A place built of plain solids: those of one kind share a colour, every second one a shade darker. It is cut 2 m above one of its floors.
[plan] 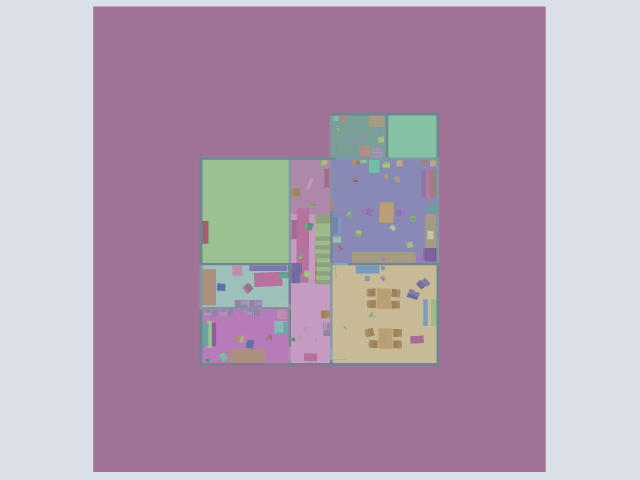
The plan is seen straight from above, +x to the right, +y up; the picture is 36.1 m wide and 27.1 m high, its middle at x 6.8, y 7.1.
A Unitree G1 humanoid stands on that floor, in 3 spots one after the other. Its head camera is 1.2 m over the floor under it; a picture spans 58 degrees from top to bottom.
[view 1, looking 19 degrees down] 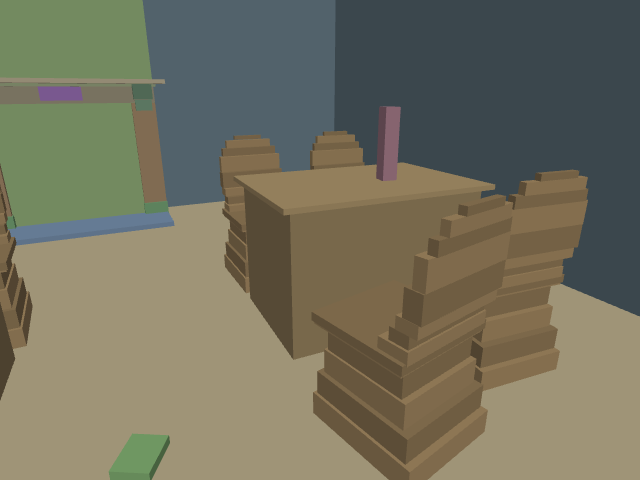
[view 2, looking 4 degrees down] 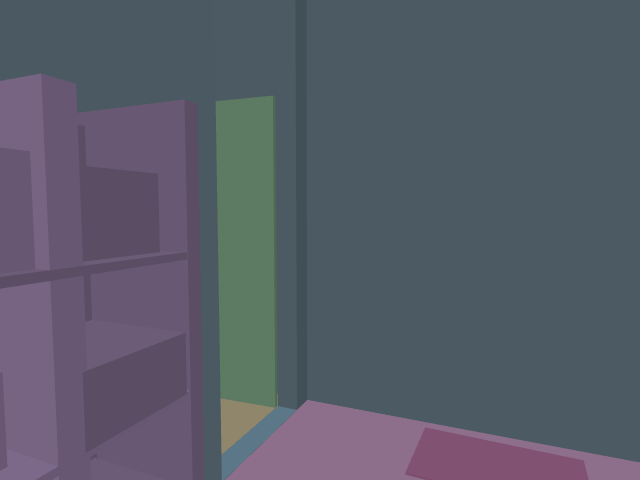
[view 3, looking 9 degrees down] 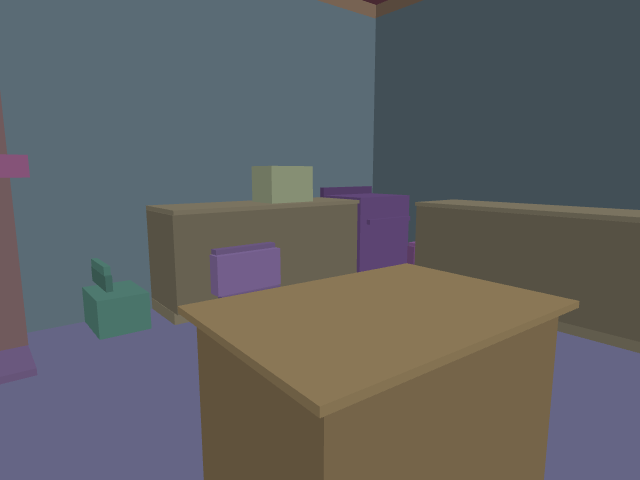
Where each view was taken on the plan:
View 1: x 8.53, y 2.73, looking -26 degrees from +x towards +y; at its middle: kitchen_table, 1.91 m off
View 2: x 6.27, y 2.58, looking -67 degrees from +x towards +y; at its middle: wall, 2.64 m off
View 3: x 9.57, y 9.72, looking -39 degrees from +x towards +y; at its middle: counter_run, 4.15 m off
